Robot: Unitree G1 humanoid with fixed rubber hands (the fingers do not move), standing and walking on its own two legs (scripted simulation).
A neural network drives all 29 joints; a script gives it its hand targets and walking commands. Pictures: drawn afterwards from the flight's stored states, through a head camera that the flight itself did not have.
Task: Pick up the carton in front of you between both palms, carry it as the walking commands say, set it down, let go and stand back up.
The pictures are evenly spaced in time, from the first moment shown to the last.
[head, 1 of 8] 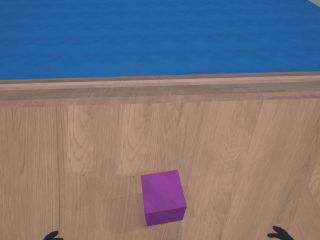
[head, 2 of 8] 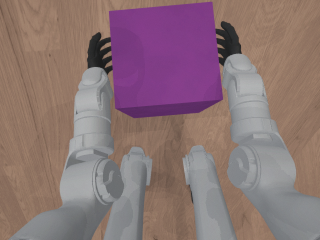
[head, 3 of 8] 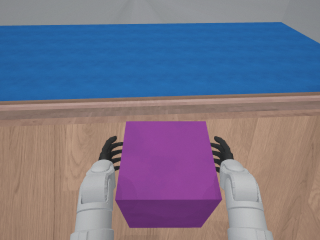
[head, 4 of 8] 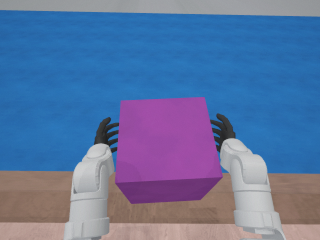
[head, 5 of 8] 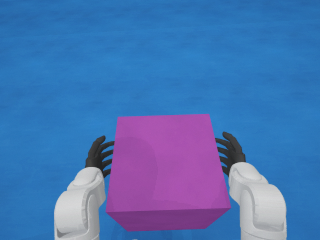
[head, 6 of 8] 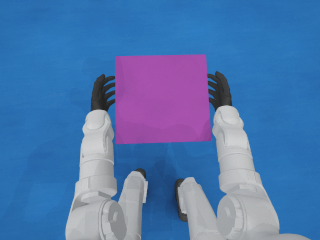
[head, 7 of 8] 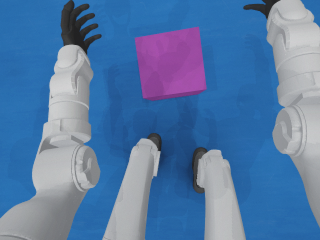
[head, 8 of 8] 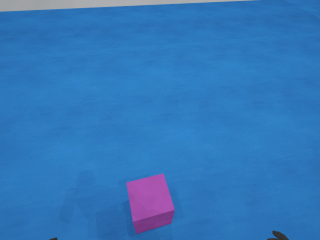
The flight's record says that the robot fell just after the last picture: no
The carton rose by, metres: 0.69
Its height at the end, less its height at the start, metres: -1.27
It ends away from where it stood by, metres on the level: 4.88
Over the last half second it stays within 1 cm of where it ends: yes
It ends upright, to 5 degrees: yes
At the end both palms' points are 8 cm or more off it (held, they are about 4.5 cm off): yes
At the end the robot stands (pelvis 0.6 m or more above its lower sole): yes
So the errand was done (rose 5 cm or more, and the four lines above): yes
